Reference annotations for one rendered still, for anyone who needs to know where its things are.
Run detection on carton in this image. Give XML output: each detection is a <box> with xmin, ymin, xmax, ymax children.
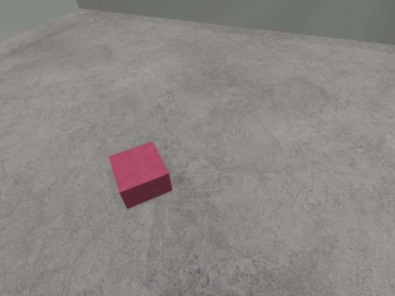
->
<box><xmin>109</xmin><ymin>142</ymin><xmax>172</xmax><ymax>209</ymax></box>

